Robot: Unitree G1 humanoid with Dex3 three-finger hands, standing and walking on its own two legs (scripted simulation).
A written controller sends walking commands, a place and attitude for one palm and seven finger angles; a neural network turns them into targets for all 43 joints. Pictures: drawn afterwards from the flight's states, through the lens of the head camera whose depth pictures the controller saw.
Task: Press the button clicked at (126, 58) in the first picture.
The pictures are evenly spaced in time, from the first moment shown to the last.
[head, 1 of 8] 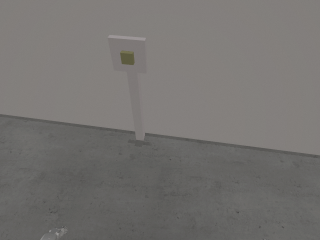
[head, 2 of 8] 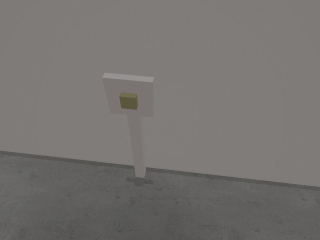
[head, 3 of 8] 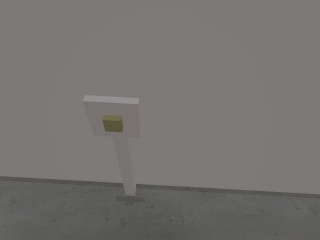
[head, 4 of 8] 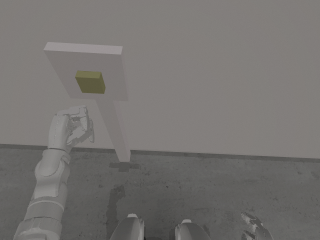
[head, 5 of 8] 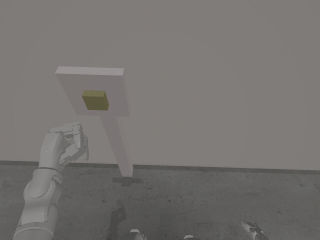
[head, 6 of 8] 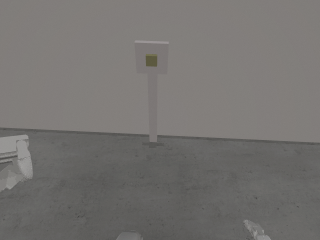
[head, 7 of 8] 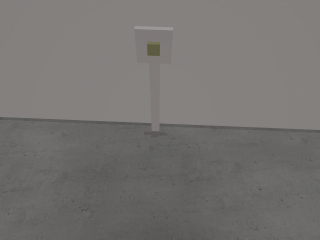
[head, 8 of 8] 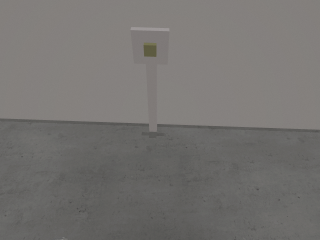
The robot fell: no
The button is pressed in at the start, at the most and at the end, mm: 0 9 0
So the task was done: yes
